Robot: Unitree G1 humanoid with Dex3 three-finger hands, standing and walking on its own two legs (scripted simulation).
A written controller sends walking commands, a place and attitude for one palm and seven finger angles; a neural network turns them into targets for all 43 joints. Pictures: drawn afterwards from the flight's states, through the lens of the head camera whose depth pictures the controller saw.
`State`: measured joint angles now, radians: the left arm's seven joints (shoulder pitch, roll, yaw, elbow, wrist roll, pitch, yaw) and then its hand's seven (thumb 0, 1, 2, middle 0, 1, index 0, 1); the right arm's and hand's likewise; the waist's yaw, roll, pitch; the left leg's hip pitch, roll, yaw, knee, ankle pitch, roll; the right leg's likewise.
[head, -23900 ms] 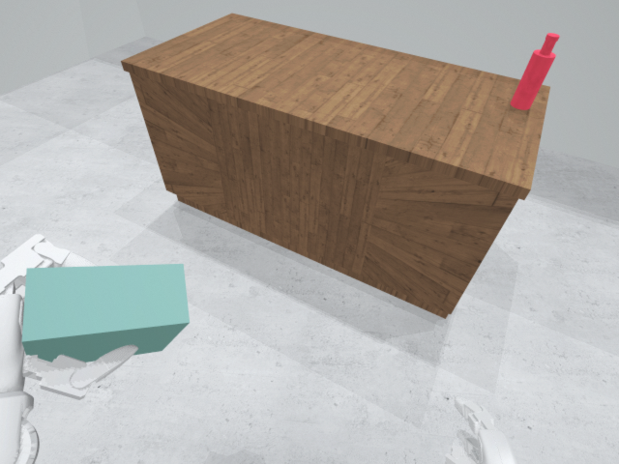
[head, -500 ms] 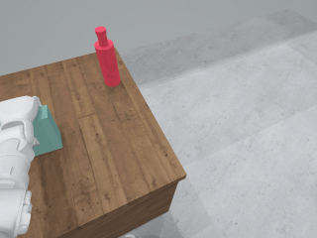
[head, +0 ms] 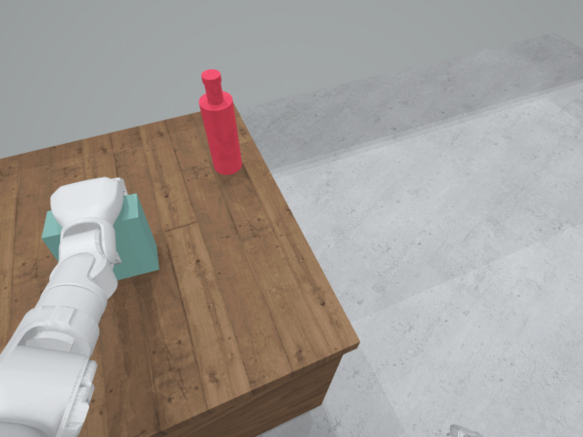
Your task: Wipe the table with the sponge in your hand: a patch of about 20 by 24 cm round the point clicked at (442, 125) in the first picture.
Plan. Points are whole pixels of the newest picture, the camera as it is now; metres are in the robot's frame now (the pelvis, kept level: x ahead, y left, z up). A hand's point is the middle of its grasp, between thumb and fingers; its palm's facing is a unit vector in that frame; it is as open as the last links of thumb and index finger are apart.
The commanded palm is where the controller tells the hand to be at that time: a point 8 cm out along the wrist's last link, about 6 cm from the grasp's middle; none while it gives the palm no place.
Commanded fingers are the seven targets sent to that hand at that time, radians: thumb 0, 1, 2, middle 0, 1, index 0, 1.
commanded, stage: slide across to the middle lane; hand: left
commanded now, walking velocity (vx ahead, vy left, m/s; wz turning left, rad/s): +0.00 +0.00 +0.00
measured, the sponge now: (111, 250) +0.39 +0.31 -0.02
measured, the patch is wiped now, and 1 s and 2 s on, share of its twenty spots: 0.40 0.75 0.75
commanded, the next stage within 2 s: wipe back along the middle lane in 0.16 s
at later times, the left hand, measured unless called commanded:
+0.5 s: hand (131, 231) +0.40 +0.27 +0.03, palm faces -0.10 -0.02 -0.99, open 10.1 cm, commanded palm +0.37 +0.24 +0.07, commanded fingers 0.00 0.10 1.30 -1.20 -1.60 -1.20 -1.60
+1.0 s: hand (136, 261) +0.35 +0.24 +0.02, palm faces -0.04 -0.02 -1.00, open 10.1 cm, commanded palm +0.31 +0.22 +0.05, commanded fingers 0.00 0.10 1.30 -1.20 -1.60 -1.20 -1.60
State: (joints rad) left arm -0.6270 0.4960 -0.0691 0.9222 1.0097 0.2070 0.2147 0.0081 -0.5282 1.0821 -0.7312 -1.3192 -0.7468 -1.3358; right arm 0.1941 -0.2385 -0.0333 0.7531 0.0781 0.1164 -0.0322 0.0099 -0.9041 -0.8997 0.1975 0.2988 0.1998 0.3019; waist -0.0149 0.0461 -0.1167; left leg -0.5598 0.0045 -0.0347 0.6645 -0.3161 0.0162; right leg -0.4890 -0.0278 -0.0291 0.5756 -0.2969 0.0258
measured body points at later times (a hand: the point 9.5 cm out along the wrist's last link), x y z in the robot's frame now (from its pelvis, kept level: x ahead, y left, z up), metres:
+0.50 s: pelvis +0.02 -0.02 +0.00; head +0.06 -0.03 +0.45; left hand +0.40 +0.26 +0.08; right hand +0.13 -0.28 -0.13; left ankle +0.00 +0.10 -0.72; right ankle -0.02 -0.15 -0.72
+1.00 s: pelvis +0.01 -0.01 +0.00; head +0.02 -0.03 +0.45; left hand +0.34 +0.24 +0.08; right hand +0.19 -0.25 -0.11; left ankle +0.00 +0.11 -0.72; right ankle -0.02 -0.15 -0.72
